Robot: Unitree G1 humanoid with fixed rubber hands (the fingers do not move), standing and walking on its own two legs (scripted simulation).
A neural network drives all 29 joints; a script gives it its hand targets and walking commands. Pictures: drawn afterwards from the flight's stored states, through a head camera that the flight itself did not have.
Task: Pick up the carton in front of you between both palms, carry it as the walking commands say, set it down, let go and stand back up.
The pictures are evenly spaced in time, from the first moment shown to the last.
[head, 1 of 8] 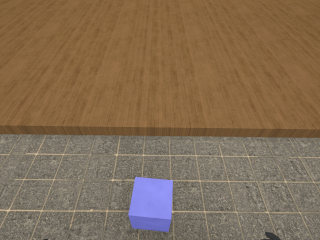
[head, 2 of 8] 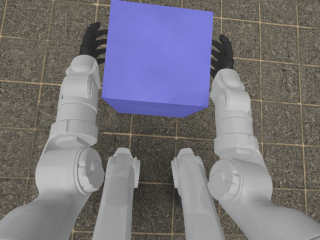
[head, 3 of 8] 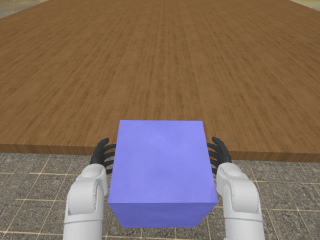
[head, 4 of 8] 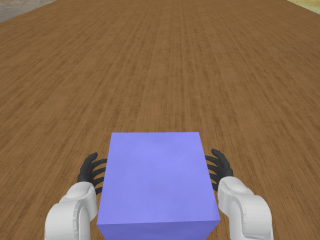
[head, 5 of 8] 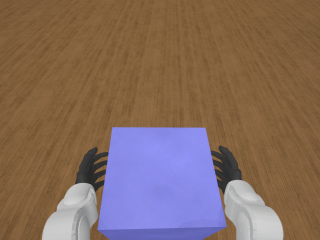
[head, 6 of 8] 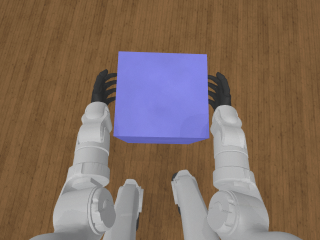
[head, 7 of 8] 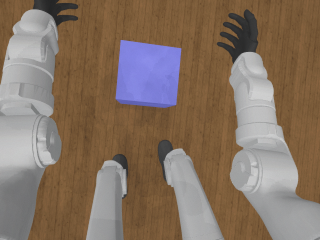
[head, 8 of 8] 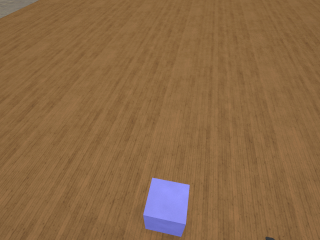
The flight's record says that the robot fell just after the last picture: no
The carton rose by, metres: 0.86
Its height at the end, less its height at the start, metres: +0.11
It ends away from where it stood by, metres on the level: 4.64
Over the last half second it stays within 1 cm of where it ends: yes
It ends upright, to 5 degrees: yes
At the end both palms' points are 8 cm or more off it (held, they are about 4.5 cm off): yes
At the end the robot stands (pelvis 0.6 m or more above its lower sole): yes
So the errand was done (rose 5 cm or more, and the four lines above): yes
